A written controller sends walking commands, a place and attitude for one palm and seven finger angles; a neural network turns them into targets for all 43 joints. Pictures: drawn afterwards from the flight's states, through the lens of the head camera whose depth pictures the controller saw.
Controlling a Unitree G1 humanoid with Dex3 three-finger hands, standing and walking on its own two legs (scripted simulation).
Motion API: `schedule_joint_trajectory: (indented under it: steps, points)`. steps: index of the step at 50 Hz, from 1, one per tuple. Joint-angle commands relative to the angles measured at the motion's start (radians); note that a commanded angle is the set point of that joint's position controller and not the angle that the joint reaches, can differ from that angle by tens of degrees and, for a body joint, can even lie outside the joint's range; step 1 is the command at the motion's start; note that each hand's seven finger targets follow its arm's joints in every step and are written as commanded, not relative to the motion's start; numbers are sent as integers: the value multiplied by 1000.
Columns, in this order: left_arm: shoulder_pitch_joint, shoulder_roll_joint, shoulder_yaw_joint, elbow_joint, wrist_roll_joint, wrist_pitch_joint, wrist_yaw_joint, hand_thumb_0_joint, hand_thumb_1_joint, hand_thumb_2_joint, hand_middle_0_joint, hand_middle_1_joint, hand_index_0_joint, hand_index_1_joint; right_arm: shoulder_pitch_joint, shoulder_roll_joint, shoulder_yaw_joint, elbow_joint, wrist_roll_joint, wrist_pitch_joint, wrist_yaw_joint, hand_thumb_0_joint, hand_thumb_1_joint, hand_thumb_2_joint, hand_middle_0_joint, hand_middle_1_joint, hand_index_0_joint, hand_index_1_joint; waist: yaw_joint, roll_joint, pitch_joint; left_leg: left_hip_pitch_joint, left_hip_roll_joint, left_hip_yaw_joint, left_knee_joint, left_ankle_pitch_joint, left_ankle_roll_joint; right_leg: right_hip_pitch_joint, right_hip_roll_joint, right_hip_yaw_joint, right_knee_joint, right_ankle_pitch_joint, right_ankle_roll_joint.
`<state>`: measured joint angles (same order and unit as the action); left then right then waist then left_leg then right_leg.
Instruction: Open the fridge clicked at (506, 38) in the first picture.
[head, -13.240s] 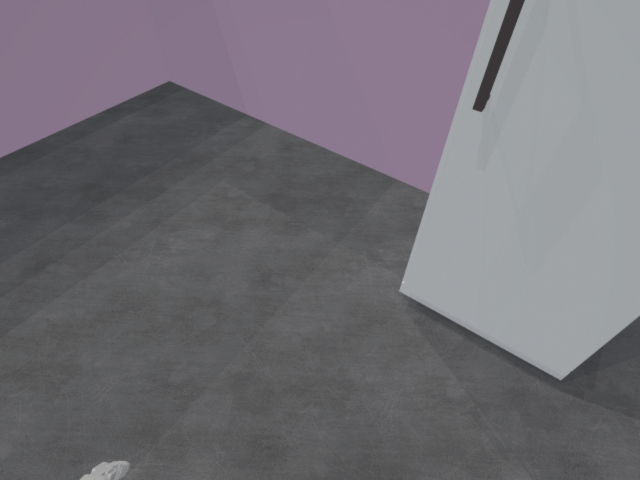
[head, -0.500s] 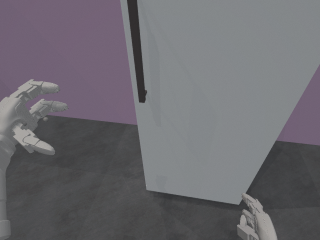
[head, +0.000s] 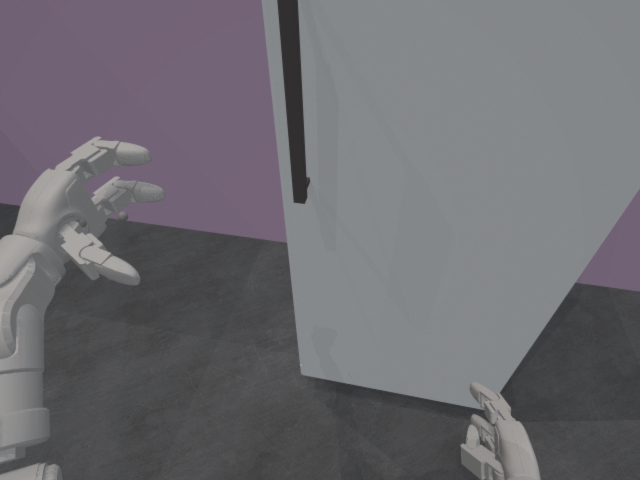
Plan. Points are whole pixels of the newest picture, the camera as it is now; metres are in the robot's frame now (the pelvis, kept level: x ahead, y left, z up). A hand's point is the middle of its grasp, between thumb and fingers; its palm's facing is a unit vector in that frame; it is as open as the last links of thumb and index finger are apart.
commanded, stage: move the hooked fingers beside the handle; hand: left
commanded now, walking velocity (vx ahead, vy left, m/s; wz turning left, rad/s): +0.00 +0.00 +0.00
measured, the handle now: (298, 103) +0.56 +0.11 +0.23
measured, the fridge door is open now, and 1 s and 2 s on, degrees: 0 0 0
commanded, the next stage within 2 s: none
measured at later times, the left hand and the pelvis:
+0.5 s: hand (184, 177) +0.38 +0.21 +0.22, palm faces -0.04 -1.00 -0.03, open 14.0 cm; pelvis +0.01 -0.01 +0.00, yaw -2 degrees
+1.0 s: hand (214, 150) +0.44 +0.20 +0.22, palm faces -0.05 -1.00 +0.01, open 14.0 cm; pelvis +0.01 -0.01 +0.00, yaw -2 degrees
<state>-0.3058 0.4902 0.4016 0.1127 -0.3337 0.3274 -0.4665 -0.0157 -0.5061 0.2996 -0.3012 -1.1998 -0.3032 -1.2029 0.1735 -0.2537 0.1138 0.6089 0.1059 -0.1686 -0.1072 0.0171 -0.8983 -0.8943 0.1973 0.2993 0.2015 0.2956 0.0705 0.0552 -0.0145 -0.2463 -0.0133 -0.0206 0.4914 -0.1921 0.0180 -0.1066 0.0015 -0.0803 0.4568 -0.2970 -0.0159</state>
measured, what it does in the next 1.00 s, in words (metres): stands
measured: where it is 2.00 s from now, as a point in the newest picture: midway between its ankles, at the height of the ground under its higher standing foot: outside the picture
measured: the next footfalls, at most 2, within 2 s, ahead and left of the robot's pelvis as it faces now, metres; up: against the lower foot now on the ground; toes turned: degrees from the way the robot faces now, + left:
none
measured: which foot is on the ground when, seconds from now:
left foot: down 0.00-1.00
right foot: down 0.00-1.00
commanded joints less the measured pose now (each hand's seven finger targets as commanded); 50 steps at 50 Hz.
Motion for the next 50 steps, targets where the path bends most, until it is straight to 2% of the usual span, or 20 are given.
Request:
schedule_joint_trajectory:
  steps: [1, 7, 8, 11, 13, 16, 21, 23, 25, 27, 29, 32, 33, 36, 40, 43, 46, 47, 48, 50]
  points:
    - [-448, 276, 64, -154, 8, -57, 43, 0, -500, 300, -300, -1200, -300, -1200, -136, -122, -57, -157, -5, -49, -16, 0, -900, -900, 200, 300, 200, 300, -33, 44, -201, 220, 4, -60, -77, 67, 10, -151, 15, 23, -90, 141, -10]
    - [-536, 246, 34, -114, 25, -74, 80, 0, -500, 300, -300, -1200, -300, -1200, -136, -115, -57, -153, -11, -34, -15, 0, -900, -900, 200, 300, 200, 300, -38, 62, -246, 242, 7, -53, -74, 104, 8, -130, 13, 25, -84, 175, -15]
    - [-507, 259, 50, -93, 26, -76, 86, 0, -500, 300, -300, -1200, -300, -1200, -129, -117, -61, -152, -12, -32, -14, 0, -900, -900, 200, 300, 200, 300, -32, 18, -255, 228, 9, -47, -67, 118, 11, -112, 13, 25, -86, 187, -14]
    - [-510, 261, 53, -23, 35, -65, 89, 0, -500, 300, -300, -1200, -300, -1200, -123, -123, -65, -147, -10, -18, -13, 0, -900, -900, 200, 300, 200, 300, -34, 8, -234, 207, 8, -35, -66, 125, 14, -116, 10, 31, -83, 216, -10]
    - [-479, 275, 65, 22, 36, -61, 94, 0, -500, 300, -300, -1200, -300, -1200, -113, -129, -70, -146, -9, -10, -12, 0, -900, -900, 200, 300, 200, 300, -28, -40, -235, 189, 8, -27, -60, 140, 17, -102, 8, 33, -83, 237, -7]
    - [-573, 243, 18, 26, 48, -64, 99, 0, -500, 300, -300, -1200, -300, -1200, -108, -128, -73, -147, -7, -2, -15, 0, -900, -900, 200, 300, 200, 300, -49, 21, -224, 201, 10, -25, -59, 132, 16, -131, 7, 37, -81, 228, -8]
    - [-645, 281, 45, -19, 51, -119, 110, 0, -500, 300, -300, -1200, -300, -1200, -87, -134, -82, -145, -12, -3, -17, 0, -900, -900, 200, 300, 200, 300, -53, 28, -299, 242, 9, -25, -43, 198, 20, -97, 9, 42, -70, 295, -12]
    - [-667, 259, 20, -6, 46, -138, 109, 0, -500, 300, -300, -1200, -300, -1200, -77, -133, -84, -137, -11, -4, -19, 0, -900, -900, 200, 300, 200, 300, -62, 14, -304, 245, 7, -18, -35, 204, 24, -96, 10, 43, -72, 305, -10]
    - [-645, 279, 44, 62, 52, -129, 111, 0, -500, 300, -300, -1200, -300, -1200, -67, -138, -86, -128, -11, 0, -20, 0, -900, -900, 200, 300, 200, 300, -58, 9, -280, 221, 6, -16, -37, 190, 25, -105, 9, 47, -71, 307, -7]
    - [-690, 252, 7, 133, 58, -117, 112, 0, -500, 300, -300, -1200, -300, -1200, -54, -142, -88, -112, -9, 8, -24, 0, -900, -900, 200, 300, 200, 300, -76, 13, -232, 199, 7, -12, -40, 150, 24, -140, 8, 49, -80, 274, -4]
    - [-690, 264, 10, 176, 64, -111, 117, 0, -500, 300, -300, -1200, -300, -1200, -45, -149, -93, -108, -8, 12, -23, 0, -900, -900, 200, 300, 200, 300, -75, -19, -224, 175, 8, -8, -35, 148, 28, -140, 4, 51, -79, 281, 0]
    - [-730, 301, 28, 209, 76, -120, 121, 0, -500, 300, -300, -1200, -300, -1200, -32, -153, -98, -109, -11, 19, -22, 0, -900, -900, 200, 300, 200, 300, -73, -6, -262, 176, 6, -8, -25, 169, 28, -125, 1, 59, -68, 311, -1]
    - [-721, 304, 27, 233, 73, -132, 121, 0, -500, 300, -300, -1200, -300, -1200, -23, -153, -99, -106, -10, 23, -21, 0, -900, -900, 200, 300, 200, 300, -76, -31, -262, 164, 7, -2, -18, 176, 31, -118, 1, 60, -67, 325, 2]
    - [-835, 286, -1, 235, 75, -175, 115, 0, -500, 300, -300, -1200, -300, -1200, -11, -151, -101, -103, -11, 20, -21, 0, -900, -900, 200, 300, 200, 300, -93, -2, -292, 182, 5, -5, -11, 176, 33, -126, 2, 66, -60, 332, 1]
    - [-869, 326, 28, 279, 81, -218, 111, 0, -500, 300, -300, -1200, -300, -1200, 16, -158, -105, -94, -17, 21, -21, 0, -900, -900, 200, 300, 200, 300, -94, -11, -338, 184, 5, -2, -1, 204, 35, -102, 1, 71, -46, 379, 2]
    - [-889, 279, -25, 392, 82, -217, 104, 0, -500, 300, -300, -1200, -300, -1200, 41, -162, -109, -75, -10, 28, -22, 0, -900, -900, 200, 300, 200, 300, -113, -35, -280, 154, 9, 7, 4, 165, 37, -150, 3, 67, -53, 336, 5]
    - [-959, 282, -40, 483, 101, -210, 109, 0, -500, 300, -300, -1200, -300, -1200, 62, -170, -113, -59, -11, 33, -22, 0, -900, -900, 200, 300, 200, 300, -124, -10, -251, 134, 11, -2, 4, 133, 34, -197, 3, 68, -55, 289, 2]
    - [-975, 299, -30, 502, 105, -214, 113, 0, -500, 300, -300, -1200, -300, -1200, 72, -172, -116, -56, -12, 35, -21, 0, -900, -900, 200, 300, 200, 300, -124, 0, -260, 133, 11, -2, 6, 127, 34, -203, 3, 71, -58, 275, 2]
    - [-970, 318, -17, 515, 106, -226, 117, 0, -500, 300, -300, -1200, -300, -1200, 84, -176, -119, -54, -14, 38, -20, 0, -900, -900, 200, 300, 200, 300, -121, -38, -282, 128, 11, 2, 12, 147, 38, -177, 2, 71, -53, 299, 3]
    - [-1036, 309, -29, 488, 112, -253, 121, 0, -500, 300, -300, -1200, -300, -1200, 89, -174, -120, -58, -18, 37, -17, 0, -900, -900, 200, 300, 200, 300, -122, 1, -329, 151, 12, -7, 13, 172, 34, -167, 2, 70, -38, 323, -1]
